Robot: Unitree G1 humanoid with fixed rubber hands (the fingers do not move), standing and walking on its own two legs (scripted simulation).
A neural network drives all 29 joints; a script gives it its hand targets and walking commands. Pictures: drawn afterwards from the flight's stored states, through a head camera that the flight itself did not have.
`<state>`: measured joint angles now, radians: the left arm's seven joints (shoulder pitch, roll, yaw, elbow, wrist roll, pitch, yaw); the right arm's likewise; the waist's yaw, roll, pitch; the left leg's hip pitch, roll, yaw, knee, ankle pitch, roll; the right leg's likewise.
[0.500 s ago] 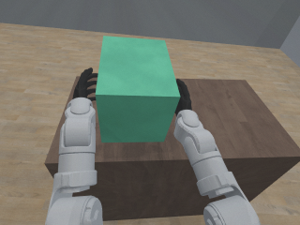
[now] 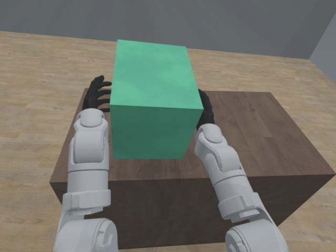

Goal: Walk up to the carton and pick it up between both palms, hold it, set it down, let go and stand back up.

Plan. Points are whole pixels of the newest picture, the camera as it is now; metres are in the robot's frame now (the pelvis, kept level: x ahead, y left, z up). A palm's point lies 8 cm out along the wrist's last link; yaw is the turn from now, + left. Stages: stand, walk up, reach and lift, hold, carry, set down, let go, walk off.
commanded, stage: hold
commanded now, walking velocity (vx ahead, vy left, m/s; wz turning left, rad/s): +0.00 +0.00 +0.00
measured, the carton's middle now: (150, 100) +0.40 +0.01 +0.19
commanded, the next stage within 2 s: none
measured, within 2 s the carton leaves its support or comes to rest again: neither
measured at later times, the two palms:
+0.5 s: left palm (92, 111) +0.37 +0.14 +0.18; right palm (203, 122) +0.36 -0.11 +0.16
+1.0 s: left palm (92, 112) +0.37 +0.14 +0.18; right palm (203, 123) +0.36 -0.11 +0.16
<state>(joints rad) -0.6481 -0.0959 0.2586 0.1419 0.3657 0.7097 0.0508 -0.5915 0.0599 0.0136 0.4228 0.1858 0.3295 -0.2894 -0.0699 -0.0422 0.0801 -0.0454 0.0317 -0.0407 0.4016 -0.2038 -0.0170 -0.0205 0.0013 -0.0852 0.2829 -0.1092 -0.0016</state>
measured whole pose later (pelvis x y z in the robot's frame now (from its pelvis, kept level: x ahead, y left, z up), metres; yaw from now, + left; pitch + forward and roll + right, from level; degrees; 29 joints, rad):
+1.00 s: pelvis +0.01 +0.00 +0.00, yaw +0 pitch -9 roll -2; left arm -0.61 -0.10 0.23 0.09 0.37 0.72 0.05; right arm -0.56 0.04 0.04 0.39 0.21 0.32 -0.30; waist -0.08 -0.04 0.09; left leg -0.03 0.03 -0.05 0.42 -0.22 -0.02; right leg 0.01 0.00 -0.09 0.27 -0.11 0.00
